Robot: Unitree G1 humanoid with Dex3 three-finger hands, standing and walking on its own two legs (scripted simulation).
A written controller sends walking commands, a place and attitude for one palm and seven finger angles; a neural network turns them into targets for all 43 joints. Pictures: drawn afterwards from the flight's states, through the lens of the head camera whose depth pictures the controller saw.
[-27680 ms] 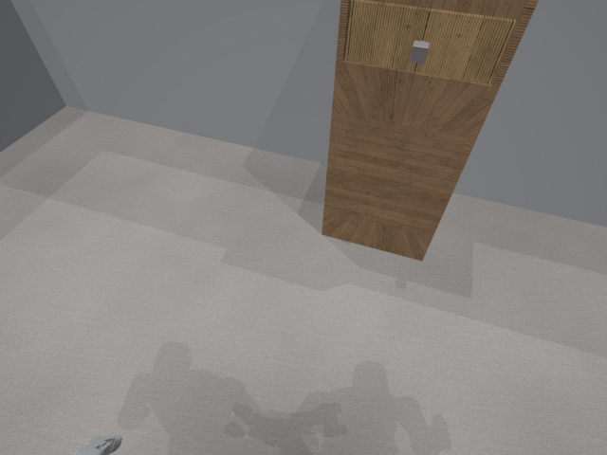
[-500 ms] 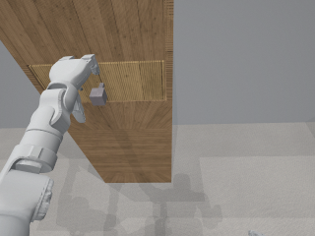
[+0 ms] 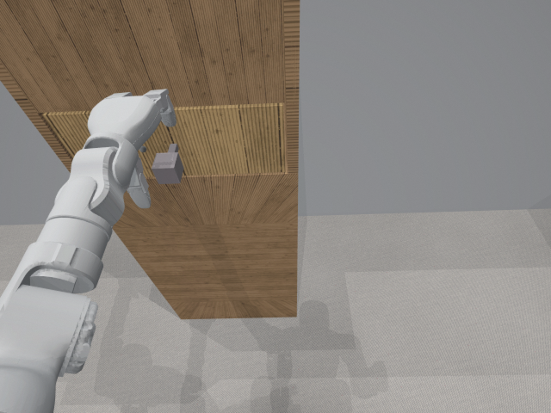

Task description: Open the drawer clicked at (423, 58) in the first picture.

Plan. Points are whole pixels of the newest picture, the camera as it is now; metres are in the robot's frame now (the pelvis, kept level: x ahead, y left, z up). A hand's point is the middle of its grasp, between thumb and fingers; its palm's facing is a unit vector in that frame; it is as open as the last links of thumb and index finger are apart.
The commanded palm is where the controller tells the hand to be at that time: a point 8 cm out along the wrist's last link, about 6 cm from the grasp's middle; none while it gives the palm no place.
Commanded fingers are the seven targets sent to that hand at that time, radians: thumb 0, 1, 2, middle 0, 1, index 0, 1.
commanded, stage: re-aim the fingers above the handle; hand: left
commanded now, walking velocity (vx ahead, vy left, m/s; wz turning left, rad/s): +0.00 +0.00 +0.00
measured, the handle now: (170, 160) +0.50 +0.19 +0.09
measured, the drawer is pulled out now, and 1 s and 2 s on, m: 0.00 0.00 0.00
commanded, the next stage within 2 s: lower the fingers behind the handle in 1.18 s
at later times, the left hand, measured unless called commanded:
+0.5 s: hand (151, 147) +0.46 +0.19 +0.15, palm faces +0.01 -0.05 -1.00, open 13.8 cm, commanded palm +0.43 +0.20 +0.21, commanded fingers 0.00 -0.50 0.30 -0.30 -1.20 -0.30 -1.20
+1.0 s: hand (156, 147) +0.46 +0.19 +0.15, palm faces +0.00 -0.05 -1.00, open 13.7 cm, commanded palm +0.43 +0.20 +0.21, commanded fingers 0.00 -0.50 0.30 -0.30 -1.20 -0.30 -1.20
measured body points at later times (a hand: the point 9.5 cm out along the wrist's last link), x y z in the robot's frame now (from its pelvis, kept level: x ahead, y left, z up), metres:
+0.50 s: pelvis +0.00 +0.00 +0.00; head +0.03 -0.03 +0.45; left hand +0.45 +0.19 +0.20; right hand +0.12 -0.26 -0.13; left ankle -0.01 +0.09 -0.73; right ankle -0.04 -0.10 -0.73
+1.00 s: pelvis +0.01 -0.01 +0.00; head +0.04 -0.04 +0.45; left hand +0.45 +0.19 +0.20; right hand +0.12 -0.26 -0.14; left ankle -0.01 +0.09 -0.73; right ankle -0.04 -0.10 -0.73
